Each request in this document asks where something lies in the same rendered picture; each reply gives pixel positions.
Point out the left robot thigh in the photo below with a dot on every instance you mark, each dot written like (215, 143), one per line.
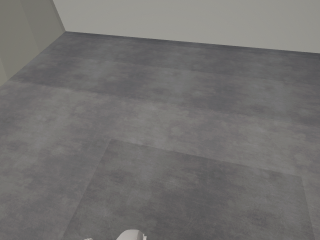
(132, 234)

